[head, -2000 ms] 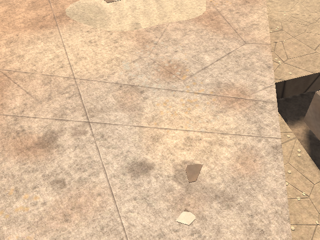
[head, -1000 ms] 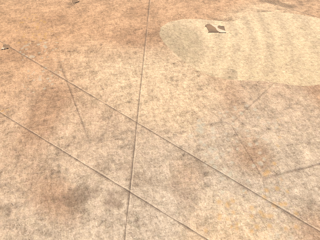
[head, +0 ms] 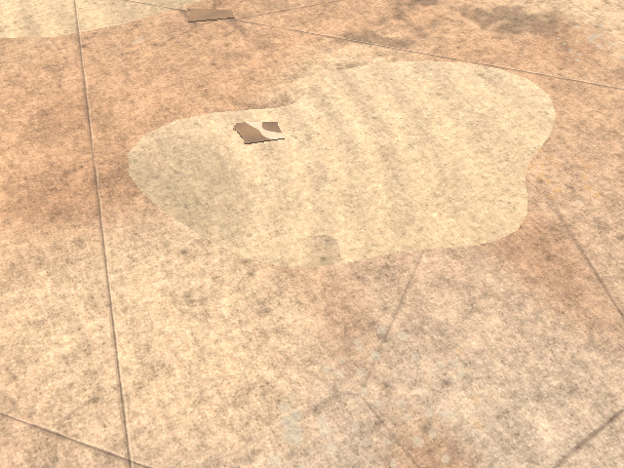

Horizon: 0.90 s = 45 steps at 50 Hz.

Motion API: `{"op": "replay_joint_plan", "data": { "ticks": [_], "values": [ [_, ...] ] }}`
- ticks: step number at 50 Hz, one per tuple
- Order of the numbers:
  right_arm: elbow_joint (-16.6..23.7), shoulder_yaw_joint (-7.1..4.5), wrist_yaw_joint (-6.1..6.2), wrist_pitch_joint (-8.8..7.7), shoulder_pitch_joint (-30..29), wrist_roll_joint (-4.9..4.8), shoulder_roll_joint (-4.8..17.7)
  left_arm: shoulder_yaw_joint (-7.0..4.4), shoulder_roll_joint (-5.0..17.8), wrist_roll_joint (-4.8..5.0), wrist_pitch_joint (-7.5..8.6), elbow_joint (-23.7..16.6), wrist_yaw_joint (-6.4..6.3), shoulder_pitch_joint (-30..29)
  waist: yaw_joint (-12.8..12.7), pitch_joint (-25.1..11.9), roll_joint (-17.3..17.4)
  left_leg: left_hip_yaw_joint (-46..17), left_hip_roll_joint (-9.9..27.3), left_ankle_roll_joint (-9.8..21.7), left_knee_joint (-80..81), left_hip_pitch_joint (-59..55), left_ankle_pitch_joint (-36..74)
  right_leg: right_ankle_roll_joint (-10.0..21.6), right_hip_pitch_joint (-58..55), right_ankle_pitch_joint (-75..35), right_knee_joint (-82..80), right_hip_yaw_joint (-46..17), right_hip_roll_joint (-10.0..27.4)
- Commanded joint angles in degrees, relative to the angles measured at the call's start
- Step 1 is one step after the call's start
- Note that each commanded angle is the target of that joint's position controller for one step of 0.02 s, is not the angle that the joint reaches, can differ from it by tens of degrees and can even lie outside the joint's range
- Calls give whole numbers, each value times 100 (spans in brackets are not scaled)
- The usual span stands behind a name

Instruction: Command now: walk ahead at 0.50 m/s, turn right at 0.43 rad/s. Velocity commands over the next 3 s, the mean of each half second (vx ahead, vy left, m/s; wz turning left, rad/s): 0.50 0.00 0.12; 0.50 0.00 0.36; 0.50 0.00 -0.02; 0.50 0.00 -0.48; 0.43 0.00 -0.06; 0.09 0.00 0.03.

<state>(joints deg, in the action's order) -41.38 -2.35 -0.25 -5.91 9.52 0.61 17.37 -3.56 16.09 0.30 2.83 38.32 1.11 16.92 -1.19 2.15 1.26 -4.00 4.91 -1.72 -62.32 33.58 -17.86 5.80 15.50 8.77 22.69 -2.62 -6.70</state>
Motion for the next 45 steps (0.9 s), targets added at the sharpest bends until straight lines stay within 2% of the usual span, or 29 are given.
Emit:
{"op": "replay_joint_plan", "data": {
  "ticks": [1,4,7,10,12,13,14,15,16,17,18,19,20,21,22,23,25,28,31,34,36,38,39,40,41,42,43,44,45],
  "values": [
    [272,-87,35,59,153,42,353,-209,820,11,132,-375,-103,-230,194,-363,-371,132,91,-229,832,181,749,1105,-157,-1816,-1027,-1219,1446],
    [317,0,-25,26,-430,-3,179,-186,824,22,124,-181,-139,-9,-116,-288,-540,263,-54,-198,2219,-265,2184,753,-38,-1317,-1015,-693,1180],
    [414,-12,-96,-3,-863,-126,282,-186,924,28,153,23,-99,272,-368,-157,-592,257,-102,-29,2776,-266,2655,692,-448,-707,-1056,-824,1485],
    [593,-44,-179,-21,-1151,-149,394,-207,978,20,132,227,-90,442,-439,38,-541,198,-115,277,3051,312,2052,631,-1360,-981,-841,-933,1889],
    [646,-59,-243,-23,-1075,-154,423,-237,1031,24,87,319,-123,429,-344,52,-573,221,-171,480,3132,376,1506,520,-1802,-1576,-611,-859,2043],
    [613,-88,-260,-21,-856,-155,477,-247,1061,20,62,318,-142,324,-205,-60,-610,316,-287,586,3181,61,1264,430,-1878,-2282,-383,-724,2015],
    [512,-153,-257,-15,-429,-144,576,-251,1088,14,33,292,-163,180,50,-347,-613,518,-507,711,3283,-625,1228,317,-1846,-3317,98,-493,1878],
    [296,-277,-231,-3,324,-118,772,-212,1003,-14,0,250,-192,119,409,-848,-461,598,-672,876,3353,-1736,1460,162,-1611,-3993,1050,-182,1589],
    [183,-386,-195,21,1200,-107,1141,-115,820,-127,3,102,-244,152,716,-1528,94,-604,134,1244,3310,-3278,1821,-79,-590,-2764,2654,122,1284],
    [119,-491,-219,41,1488,-147,1567,38,324,-151,129,-13,-174,839,364,-2014,1561,-3411,1302,2278,3852,-5201,748,-584,1836,1357,4671,242,188],
    [124,-372,-216,68,1589,-248,1030,12,660,-50,258,18,-115,520,640,-2052,1108,-4167,1339,2190,4444,-5464,-489,-549,2659,2185,5180,-476,349],
    [224,-312,-175,91,1249,-195,834,-47,897,110,358,-163,-58,-87,699,-1247,703,-3473,1199,1956,4569,-4833,-490,-485,3016,1717,5201,-494,619],
    [315,-297,-152,123,967,-124,796,-20,837,72,418,-252,-65,-463,614,-830,108,-2923,984,1818,4621,-4117,-14,-455,2905,1335,4912,-385,825],
    [364,-270,-140,145,766,-102,725,-38,812,-58,450,-311,-82,-622,456,-502,-114,-2564,812,1790,4710,-3511,647,-496,2755,1099,4460,-336,959],
    [414,-235,-117,144,659,-64,644,-64,794,-130,435,-330,-95,-555,273,-487,17,-2283,627,1750,4795,-3164,1201,-534,2408,914,4153,-349,1070],
    [447,-231,-105,158,596,-74,623,-66,749,-152,404,-331,-99,-473,176,-457,174,-2119,507,1766,4874,-2963,1542,-607,2245,864,3927,-311,1080],
    [424,-252,-52,163,623,-115,669,-44,636,-157,323,-297,-121,-408,99,-413,241,-1819,412,1812,4944,-2622,2025,-771,2162,802,3515,-188,1077],
    [314,-316,52,196,817,-155,847,18,468,-155,277,-413,-158,-943,234,-250,202,-1450,188,1689,4991,-2238,2239,-972,2107,-93,2479,-105,967],
    [185,-326,122,267,1064,-196,852,61,341,-109,328,-515,-117,-1559,459,-225,315,-1294,-56,1430,4858,-2021,2012,-1011,1640,-1080,1403,-89,730],
    [62,-332,151,334,1345,-233,838,43,393,-36,394,-617,-46,-2019,607,-205,347,-1613,23,1348,4636,-2217,1731,-949,1376,-1297,845,-151,556],
    [0,-312,170,373,1428,-224,758,12,469,-19,438,-608,6,-2069,607,-214,407,-1831,192,1303,4404,-2656,1624,-843,1332,-1179,550,-216,577],
    [-46,-323,181,400,1412,-189,750,-38,560,-18,479,-562,27,-1919,505,-187,555,-1998,357,1242,4158,-2958,1972,-659,1127,-807,407,-187,615],
    [-39,-323,171,413,1333,-179,737,-81,619,-29,500,-488,12,-1629,329,-268,612,-1967,313,1180,3910,-2999,2483,-510,714,-690,215,-70,566],
    [1,-285,146,407,1254,-161,623,-165,768,-71,522,-357,-23,-1099,60,-627,558,-1775,59,1046,3313,-2929,3102,-290,-150,-765,62,-49,638],
    [122,-198,121,383,1143,-86,438,-243,1013,-141,531,-254,-64,-223,-359,-1397,236,-1456,-188,878,2006,-2299,2675,114,-1615,-822,350,-723,1372],
    [98,-76,110,318,1984,-185,91,-393,1485,-169,456,-21,-65,527,-247,-2231,-1274,-727,-1048,402,63,-334,459,1122,-3728,-89,281,-2922,2553],
    [62,-84,110,265,2038,-225,342,-328,1120,25,415,120,-3,697,-284,-2024,-1647,-716,-963,338,-743,658,-1510,1262,-3717,1218,-395,-4235,2948],
    [118,-192,96,247,1387,-258,742,-227,773,76,400,87,-14,379,-371,-1063,-944,-786,-668,353,-1053,1033,-1103,1009,-2919,1768,-570,-3664,2734],
    [235,-191,93,241,888,-214,736,-170,666,12,358,31,-20,29,-291,-524,-499,-528,-445,350,-959,988,-665,834,-2159,1440,-705,-2961,2487]
  ]
}}
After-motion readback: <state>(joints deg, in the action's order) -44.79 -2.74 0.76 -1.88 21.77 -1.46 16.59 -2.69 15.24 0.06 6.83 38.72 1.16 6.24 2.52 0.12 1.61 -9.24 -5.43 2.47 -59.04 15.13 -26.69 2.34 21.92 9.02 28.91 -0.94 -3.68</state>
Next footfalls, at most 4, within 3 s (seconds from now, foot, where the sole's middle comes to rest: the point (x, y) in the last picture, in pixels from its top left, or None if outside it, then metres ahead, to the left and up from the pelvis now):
0.30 left None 0.35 0.15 -0.78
0.82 right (333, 379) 0.65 0.01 -0.78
1.30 left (200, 309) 0.83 0.34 -0.78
1.84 right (278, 205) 1.17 0.17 -0.78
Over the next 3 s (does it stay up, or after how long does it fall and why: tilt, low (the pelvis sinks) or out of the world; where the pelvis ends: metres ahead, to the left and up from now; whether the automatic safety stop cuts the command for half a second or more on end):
stays up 1.46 0.26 0.00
